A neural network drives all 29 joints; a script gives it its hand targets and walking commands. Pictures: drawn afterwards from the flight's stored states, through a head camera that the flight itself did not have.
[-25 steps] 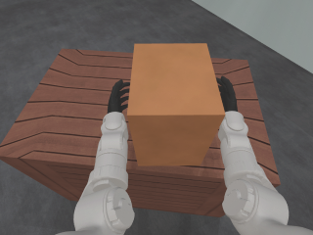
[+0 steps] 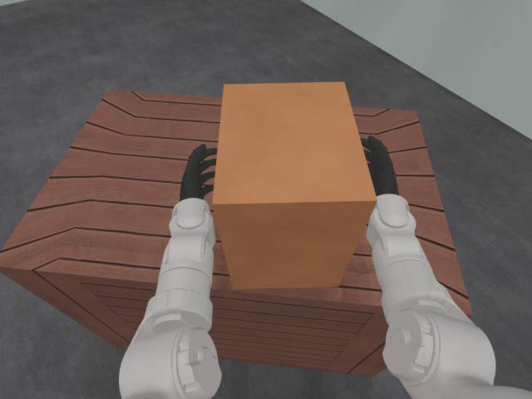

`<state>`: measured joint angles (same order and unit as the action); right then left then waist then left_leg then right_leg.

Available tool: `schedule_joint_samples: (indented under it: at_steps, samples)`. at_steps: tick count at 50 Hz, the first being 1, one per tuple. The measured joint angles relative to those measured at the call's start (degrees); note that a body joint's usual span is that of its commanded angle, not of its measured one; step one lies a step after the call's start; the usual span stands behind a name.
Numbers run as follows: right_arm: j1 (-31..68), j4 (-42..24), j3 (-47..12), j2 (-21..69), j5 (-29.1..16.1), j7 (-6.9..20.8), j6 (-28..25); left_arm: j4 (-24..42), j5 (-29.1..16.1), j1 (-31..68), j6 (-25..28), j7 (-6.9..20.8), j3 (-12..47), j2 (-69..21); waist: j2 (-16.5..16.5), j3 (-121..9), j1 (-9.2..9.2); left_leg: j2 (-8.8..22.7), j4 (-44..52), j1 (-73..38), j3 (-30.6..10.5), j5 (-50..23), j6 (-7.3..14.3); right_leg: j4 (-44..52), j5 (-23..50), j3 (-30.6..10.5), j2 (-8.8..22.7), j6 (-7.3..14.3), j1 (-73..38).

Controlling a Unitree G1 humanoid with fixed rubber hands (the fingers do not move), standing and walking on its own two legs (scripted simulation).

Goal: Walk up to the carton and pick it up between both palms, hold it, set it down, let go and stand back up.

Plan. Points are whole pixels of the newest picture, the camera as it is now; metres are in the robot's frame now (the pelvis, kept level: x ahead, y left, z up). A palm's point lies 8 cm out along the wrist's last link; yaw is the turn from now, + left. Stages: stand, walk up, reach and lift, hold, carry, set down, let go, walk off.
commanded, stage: reach and lift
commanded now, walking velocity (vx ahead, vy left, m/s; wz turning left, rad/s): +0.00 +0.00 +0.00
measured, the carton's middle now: (285, 192) +0.46 +0.00 +0.02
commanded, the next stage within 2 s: none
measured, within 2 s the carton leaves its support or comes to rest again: leaves its support in 0.24 s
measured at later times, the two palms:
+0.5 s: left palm (188, 202) +0.38 +0.15 +0.09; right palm (389, 197) +0.39 -0.14 +0.10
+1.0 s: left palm (161, 187) +0.36 +0.17 +0.15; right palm (386, 181) +0.38 -0.12 +0.15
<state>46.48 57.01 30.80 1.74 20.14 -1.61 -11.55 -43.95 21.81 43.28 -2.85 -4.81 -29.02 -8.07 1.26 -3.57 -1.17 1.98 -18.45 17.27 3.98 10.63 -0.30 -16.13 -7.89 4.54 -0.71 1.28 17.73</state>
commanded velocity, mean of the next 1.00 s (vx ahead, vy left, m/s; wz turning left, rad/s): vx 0.00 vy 0.00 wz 0.00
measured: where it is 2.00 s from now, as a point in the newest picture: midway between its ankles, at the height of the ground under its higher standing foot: outside the picture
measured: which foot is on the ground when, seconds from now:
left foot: down 0.00-1.00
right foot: down 0.00-1.00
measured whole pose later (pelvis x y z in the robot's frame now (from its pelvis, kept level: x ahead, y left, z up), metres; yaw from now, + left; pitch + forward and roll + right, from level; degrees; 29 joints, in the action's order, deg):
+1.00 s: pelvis -0.03 +0.00 +0.00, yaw +3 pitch -3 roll -1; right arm 49.2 56.5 19.6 0.7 3.3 -6.6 1.5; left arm -37.6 15.8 44.9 -21.5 -4.5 -21.0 -2.1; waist 2.1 -0.7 1.8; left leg 1.1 -20.1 7.4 1.1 10.1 0.0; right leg -16.0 -7.6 6.8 0.0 1.1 5.9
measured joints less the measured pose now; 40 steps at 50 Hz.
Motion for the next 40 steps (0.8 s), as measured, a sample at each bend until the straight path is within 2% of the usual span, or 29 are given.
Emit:
schedule_joint_samples:
  at_steps: [11, 20, 27, 40]
  samples:
    - [0.0, 3.3, -1.0, 0.2, -1.6, -1.2, -0.3, -1.4, -2.6, -1.9, -1.1, -0.5, 3.1, 2.2, 0.4, -0.7, 0.88, -0.3, -0.1, -0.5, -1.1, -0.8, -0.1, 0.4, 0.5, 1.2, 0.3, 0.2, -1.2]
    - [0.7, 3.7, 0.1, 0.4, -2.1, -1.5, 2.8, -4.3, -4.5, -0.2, -3.6, -0.9, 4.9, 3.9, -0.3, -1.4, 1.53, -0.5, -0.6, -0.4, -1.7, -1.4, -0.1, -0.4, 0.7, 1.7, 0.5, 0.3, -1.3]
    - [1.1, 3.0, -1.7, -0.3, -5.2, -2.0, 5.8, -5.8, -5.7, 1.9, -5.7, -1.2, 5.3, 4.5, -0.3, -1.8, 2.26, -0.6, -0.4, -2.2, -1.7, -1.6, -0.1, -0.9, 0.4, 1.8, 0.6, 0.3, -2.7]
    - [3.5, 1.6, -7.1, -1.4, -11.4, -3.8, 11.5, -0.7, -4.1, 3.9, -13.1, 0.2, 3.4, 4.5, 0.2, 1.2, 2.10, -0.4, 0.3, -8.6, -1.4, -1.3, 0.0, -0.2, 0.3, 1.1, 0.4, 0.2, -9.0]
